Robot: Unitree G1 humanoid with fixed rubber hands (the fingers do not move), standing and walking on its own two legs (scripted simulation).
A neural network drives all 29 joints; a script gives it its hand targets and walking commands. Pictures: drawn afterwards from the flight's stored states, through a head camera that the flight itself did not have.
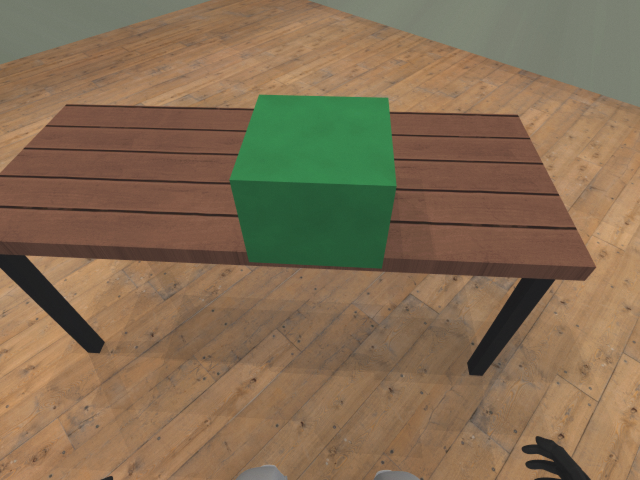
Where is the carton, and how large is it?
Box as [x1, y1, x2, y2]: [229, 95, 396, 268]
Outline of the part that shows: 259,95 229,179 249,261 381,268 396,186 387,98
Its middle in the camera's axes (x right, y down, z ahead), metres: +0.00 -0.11 +0.77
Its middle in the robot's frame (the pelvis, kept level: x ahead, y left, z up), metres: +0.65 +0.02 -0.03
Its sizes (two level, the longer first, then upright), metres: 0.268 0.261 0.210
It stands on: a table, 0.61 m high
